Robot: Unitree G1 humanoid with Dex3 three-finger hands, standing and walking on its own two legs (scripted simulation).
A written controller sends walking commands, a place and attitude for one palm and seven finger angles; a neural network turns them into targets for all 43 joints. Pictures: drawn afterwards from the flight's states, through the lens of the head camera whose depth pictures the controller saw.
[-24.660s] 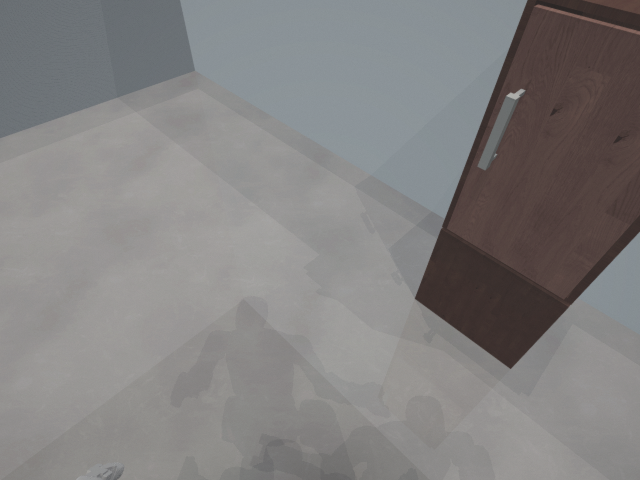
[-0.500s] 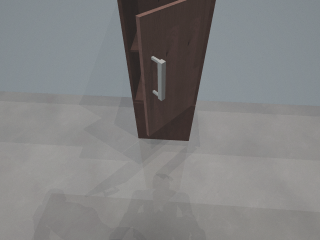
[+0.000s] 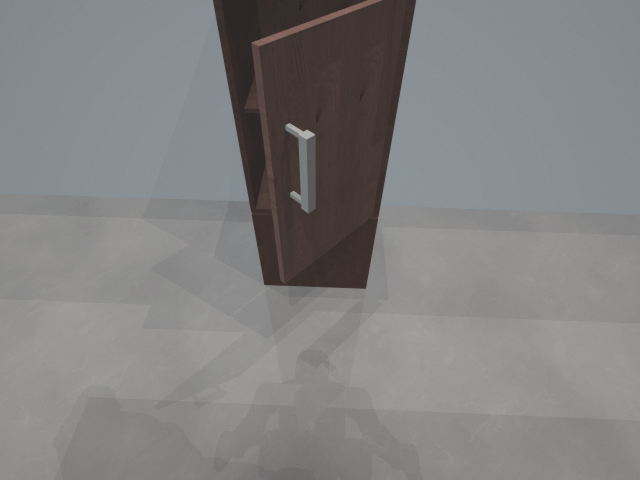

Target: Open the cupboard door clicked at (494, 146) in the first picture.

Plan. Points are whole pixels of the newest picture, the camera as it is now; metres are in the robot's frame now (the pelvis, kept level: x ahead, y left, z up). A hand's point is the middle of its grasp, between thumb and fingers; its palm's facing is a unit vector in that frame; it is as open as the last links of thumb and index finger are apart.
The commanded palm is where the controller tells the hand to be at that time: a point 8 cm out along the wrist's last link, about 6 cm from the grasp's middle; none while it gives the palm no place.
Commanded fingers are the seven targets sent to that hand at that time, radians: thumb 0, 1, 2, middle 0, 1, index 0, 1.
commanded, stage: look to check the result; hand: left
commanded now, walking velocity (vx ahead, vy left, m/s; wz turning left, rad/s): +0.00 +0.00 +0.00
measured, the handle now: (300, 169) +0.63 +0.07 +0.01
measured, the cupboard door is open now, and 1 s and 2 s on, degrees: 47 47 47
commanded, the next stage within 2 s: walk to a spot facing it in 0.46 s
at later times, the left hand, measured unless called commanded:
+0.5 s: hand out of the picture +0.05 +0.21 -0.17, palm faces -0.01 -0.96 -0.28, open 7.4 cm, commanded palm none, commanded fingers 0.00 0.90 0.90 -0.20 -0.30 -0.20 -0.30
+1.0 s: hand out of the picture +0.05 +0.19 -0.18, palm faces -0.15 -0.95 -0.28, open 7.4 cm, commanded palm none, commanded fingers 0.00 0.90 0.90 -0.20 -0.30 -0.20 -0.30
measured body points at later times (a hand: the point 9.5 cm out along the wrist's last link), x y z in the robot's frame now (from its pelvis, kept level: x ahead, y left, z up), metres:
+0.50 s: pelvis +0.02 +0.00 +0.00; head +0.03 +0.00 +0.45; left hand +0.05 +0.26 -0.15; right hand +0.06 -0.26 -0.15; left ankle +0.05 +0.11 -0.74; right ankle -0.06 -0.09 -0.74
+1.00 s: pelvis -0.01 -0.01 -0.02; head +0.03 -0.04 +0.43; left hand +0.06 +0.24 -0.16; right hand -0.01 -0.26 -0.18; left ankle +0.05 +0.11 -0.74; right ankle -0.05 -0.10 -0.75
